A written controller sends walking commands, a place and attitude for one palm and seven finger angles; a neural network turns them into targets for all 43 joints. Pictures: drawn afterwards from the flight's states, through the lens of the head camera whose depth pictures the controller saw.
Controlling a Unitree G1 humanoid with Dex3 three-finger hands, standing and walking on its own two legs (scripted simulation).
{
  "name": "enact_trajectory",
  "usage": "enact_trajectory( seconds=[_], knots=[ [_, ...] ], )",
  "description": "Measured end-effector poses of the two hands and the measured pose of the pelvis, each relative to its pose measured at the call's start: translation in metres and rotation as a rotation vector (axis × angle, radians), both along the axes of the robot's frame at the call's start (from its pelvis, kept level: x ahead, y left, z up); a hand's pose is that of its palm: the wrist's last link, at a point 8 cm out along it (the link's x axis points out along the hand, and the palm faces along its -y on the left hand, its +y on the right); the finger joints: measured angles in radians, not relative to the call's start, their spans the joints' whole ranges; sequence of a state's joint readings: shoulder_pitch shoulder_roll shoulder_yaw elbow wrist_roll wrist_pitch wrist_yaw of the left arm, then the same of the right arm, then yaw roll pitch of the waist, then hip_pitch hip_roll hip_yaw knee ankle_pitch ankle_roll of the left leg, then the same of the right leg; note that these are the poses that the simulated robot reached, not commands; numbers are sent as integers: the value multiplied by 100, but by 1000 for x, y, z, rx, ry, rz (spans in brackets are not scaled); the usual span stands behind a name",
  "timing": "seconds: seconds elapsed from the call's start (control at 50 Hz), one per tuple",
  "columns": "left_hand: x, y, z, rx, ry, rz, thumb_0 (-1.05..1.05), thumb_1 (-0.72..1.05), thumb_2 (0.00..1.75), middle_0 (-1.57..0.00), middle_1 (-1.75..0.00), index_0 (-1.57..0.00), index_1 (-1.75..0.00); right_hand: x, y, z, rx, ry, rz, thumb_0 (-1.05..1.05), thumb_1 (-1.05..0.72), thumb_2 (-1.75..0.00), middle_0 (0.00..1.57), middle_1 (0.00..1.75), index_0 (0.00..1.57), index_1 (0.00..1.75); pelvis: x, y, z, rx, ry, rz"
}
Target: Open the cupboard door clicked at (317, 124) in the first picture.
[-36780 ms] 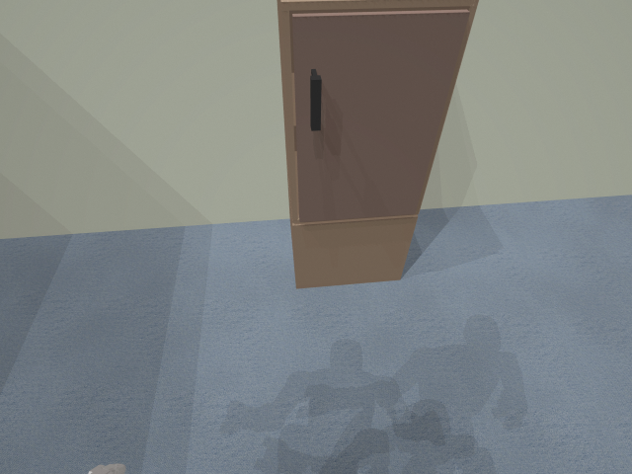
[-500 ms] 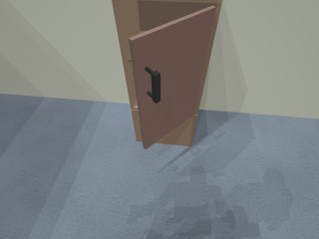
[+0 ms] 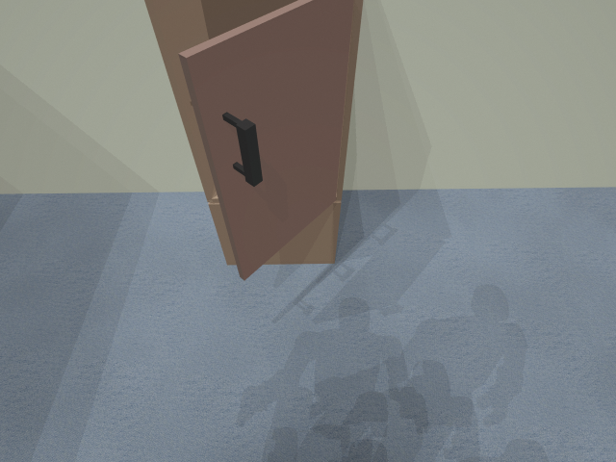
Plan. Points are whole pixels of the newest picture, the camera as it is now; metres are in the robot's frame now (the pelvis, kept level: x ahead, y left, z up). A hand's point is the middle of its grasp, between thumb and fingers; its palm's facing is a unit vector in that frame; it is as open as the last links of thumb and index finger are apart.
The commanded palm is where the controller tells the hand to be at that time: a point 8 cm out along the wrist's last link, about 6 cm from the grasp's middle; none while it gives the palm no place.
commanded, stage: walk to a spot facing it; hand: left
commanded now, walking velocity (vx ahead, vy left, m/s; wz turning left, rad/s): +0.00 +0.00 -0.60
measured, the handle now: (242, 149) +0.58 +0.16 +0.05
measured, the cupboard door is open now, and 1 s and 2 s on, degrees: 47 47 47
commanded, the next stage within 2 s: none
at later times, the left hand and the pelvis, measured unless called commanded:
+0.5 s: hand out of the picture +0.07 +0.18 -0.16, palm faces -0.17 -0.95 -0.27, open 7.4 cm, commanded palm none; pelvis -0.01 -0.01 +0.01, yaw -16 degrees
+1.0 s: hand (248, 426) +0.19 +0.11 -0.16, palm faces -0.54 -0.79 -0.29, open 7.4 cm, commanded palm none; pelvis -0.02 -0.02 -0.01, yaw -35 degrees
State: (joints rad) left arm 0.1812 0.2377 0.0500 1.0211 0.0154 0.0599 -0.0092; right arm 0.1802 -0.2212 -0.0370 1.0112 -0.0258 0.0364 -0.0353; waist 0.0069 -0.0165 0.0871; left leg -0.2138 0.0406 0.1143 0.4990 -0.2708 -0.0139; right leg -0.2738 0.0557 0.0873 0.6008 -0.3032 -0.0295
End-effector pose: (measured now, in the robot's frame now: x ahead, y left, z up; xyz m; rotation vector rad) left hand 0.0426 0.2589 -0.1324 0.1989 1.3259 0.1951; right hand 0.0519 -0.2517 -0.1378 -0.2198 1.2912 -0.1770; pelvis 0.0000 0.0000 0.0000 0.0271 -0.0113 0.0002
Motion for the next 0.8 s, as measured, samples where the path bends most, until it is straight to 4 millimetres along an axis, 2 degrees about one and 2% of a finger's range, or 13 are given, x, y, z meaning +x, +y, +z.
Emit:
enact_trajectory(
  seconds=[0.1, 0.18, 0.36, 0.48, 0.56, 0.62, 0.68, 0.74, 0.8],
  knots=[
    [10, -20, -1, 2, -17, -35, 0, 90, 90, -20, -30, -20, -30, -30, -11, -18, 29, 46, -53, 0, -91, -90, 20, 30, 21, 30, -3, -14, -9, 12, -1, -48],
    [11, -32, 3, 21, -28, -51, 0, 90, 90, -20, -30, -20, -30, -38, -23, -20, 37, 71, -103, 1, -91, -90, 20, 30, 21, 30, -6, -23, -7, 6, 1, -69],
    [11, -42, 16, 25, 29, -139, 0, 90, 90, -20, -30, -21, -30, -10, -34, 7, 30, -89, -196, 1, -91, -90, 20, 30, 20, 30, -9, -26, 10, 23, 33, -200],
    [29, -32, 13, 15, 14, -198, 0, 90, 90, -20, -30, -21, -30, 8, -28, 21, 7, -185, -228, 1, -91, -90, 20, 30, 20, 30, -9, -14, 10, 16, 43, -275],
    [49, -20, 3, 4, -3, -243, 0, 90, 90, -20, -30, -21, -30, 8, -21, 27, -27, -236, -256, 0, -91, -90, 20, 30, 20, 30, -7, -1, 5, -2, 55, -319],
    [71, -13, -5, -13, -32, -283, 0, 90, 90, -20, -30, -20, -30, -7, -16, 25, -68, -236, -262, 0, -91, -90, 20, 30, 21, 30, -8, 8, -2, -27, 52, -344],
    [95, -15, 0, -19, -68, -332, 0, 90, 90, -20, -30, -20, -30, -35, -11, 28, -75, -182, -275, 0, -91, -90, 20, 30, 21, 30, -9, 8, 2, -33, 43, -377],
    [119, -25, 7, -26, -103, -386, 0, 91, 90, -20, -30, -20, -30, -67, -8, 27, -73, -122, -318, 0, -91, -90, 20, 30, 21, 30, -9, 6, 5, -48, 39, -413],
    [139, -44, 11, -29, -125, -460, 0, 91, 90, -20, -30, -20, -30, -101, -9, 21, -61, -78, -387, 0, -90, -90, 20, 30, 21, 30, -11, 0, 4, -55, 34, -461]
  ],
)
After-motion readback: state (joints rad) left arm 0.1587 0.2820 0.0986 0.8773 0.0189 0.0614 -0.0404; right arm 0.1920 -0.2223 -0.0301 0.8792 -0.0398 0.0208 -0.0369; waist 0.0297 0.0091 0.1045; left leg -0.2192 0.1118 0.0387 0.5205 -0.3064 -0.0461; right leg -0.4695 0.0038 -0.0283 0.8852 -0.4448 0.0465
